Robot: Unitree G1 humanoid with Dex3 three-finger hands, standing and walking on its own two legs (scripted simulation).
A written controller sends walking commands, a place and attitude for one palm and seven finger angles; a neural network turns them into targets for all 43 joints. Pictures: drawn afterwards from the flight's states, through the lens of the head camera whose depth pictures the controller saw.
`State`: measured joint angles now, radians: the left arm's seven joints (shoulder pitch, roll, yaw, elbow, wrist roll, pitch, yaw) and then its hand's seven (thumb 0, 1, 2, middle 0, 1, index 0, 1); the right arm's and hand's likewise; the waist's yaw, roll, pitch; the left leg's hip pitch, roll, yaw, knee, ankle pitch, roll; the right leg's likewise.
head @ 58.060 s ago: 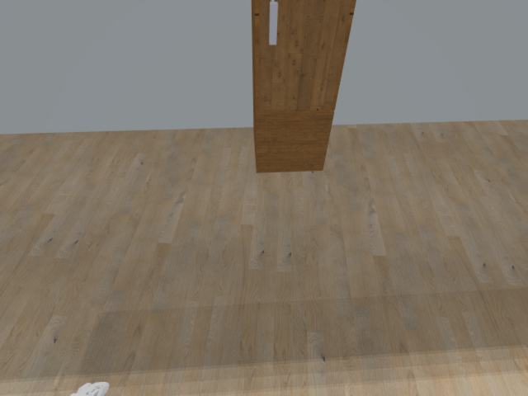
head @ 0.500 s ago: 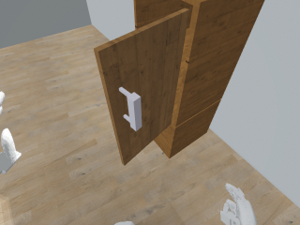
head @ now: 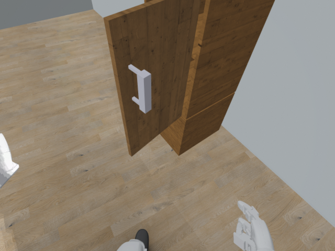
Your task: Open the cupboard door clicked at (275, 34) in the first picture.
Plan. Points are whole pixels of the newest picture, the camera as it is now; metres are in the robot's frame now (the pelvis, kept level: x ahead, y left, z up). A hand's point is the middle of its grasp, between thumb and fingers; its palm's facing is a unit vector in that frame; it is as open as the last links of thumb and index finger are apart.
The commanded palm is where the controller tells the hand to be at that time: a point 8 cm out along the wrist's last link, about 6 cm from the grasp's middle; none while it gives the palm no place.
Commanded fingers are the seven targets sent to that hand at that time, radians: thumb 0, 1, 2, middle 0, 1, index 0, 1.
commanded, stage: stop stepping back and stand still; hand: left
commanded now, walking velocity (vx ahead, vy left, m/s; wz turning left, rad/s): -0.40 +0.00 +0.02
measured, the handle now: (139, 89) +0.53 +0.14 +0.06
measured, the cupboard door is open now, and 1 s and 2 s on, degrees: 100 100 100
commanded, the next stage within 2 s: let the arm hang, fingers relaxed in 1.30 s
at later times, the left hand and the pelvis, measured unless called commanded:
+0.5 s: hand (2, 233) +0.12 +0.24 +0.17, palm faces +0.42 -0.77 -0.48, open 7.4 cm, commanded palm +0.07 +0.27 +0.19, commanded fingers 0.00 0.90 0.90 -0.20 -0.30 -0.20 -0.30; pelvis -0.07 -0.02 +0.02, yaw -1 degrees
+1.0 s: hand out of the picture +0.11 +0.28 +0.16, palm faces +0.44 -0.77 -0.45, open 7.4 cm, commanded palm +0.05 +0.31 +0.19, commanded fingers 0.00 0.90 0.90 -0.20 -0.30 -0.20 -0.30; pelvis -0.09 +0.01 +0.01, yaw +1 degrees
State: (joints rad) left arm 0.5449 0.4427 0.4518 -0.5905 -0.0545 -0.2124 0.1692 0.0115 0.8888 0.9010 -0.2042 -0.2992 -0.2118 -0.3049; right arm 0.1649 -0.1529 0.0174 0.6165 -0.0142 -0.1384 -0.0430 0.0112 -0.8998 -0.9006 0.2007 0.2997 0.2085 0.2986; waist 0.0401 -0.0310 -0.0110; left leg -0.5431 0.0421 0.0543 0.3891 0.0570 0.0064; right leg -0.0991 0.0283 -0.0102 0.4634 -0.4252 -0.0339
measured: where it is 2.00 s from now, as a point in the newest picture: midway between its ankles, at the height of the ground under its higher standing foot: outside the picture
